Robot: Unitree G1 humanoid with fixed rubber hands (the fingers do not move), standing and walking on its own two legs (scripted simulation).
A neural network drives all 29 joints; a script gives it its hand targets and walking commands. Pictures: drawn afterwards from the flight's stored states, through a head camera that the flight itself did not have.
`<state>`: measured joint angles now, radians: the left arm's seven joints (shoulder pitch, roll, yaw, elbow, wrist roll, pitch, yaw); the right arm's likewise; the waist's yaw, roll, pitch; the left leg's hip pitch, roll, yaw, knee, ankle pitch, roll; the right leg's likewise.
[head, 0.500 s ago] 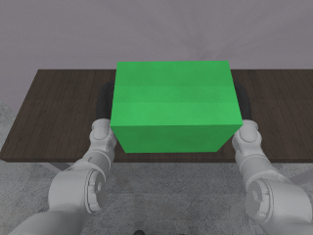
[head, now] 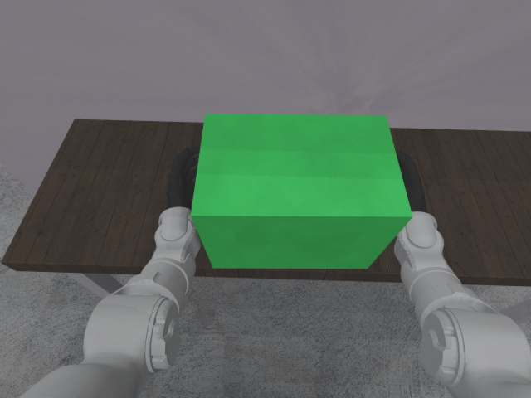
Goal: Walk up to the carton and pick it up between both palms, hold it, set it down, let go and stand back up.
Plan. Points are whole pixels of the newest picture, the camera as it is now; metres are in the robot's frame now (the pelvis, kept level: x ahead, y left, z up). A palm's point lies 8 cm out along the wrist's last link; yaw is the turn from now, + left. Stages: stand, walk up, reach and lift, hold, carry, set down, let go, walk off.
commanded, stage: reach and lift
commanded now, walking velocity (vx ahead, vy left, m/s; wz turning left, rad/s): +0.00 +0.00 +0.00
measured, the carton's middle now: (292, 197) +0.42 -0.01 +0.02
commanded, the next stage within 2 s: none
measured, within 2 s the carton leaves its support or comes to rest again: leaves its support in 0.22 s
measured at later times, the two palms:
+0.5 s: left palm (158, 189) +0.38 +0.18 +0.09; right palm (423, 182) +0.39 -0.18 +0.12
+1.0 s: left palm (128, 176) +0.35 +0.20 +0.16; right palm (442, 177) +0.36 -0.17 +0.17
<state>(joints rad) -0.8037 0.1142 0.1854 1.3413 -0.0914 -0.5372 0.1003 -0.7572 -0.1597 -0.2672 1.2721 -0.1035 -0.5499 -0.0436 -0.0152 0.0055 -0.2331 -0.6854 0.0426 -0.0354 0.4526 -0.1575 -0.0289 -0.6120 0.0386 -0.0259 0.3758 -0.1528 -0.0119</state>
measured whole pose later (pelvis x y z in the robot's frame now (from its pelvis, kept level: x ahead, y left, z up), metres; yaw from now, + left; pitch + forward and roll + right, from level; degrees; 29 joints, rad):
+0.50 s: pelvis -0.02 +0.00 +0.00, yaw +2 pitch +14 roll -2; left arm -0.76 0.15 0.07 1.15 -0.21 -0.27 0.14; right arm -0.74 -0.16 -0.15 1.02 0.05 -0.19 -0.04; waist -0.04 0.02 -0.26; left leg -0.58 0.03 -0.06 0.49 -0.16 -0.03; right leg -0.50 0.02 -0.06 0.43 -0.18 -0.01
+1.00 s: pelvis -0.03 +0.00 +0.01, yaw +2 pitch +1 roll +0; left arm -0.75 0.13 0.24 0.88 0.02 0.16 0.09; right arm -0.75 -0.12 -0.22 0.94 0.05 0.06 -0.04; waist -0.03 -0.05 -0.15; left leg -0.26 0.01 -0.04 0.32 -0.09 -0.02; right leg -0.21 0.01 -0.03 0.32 -0.14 -0.01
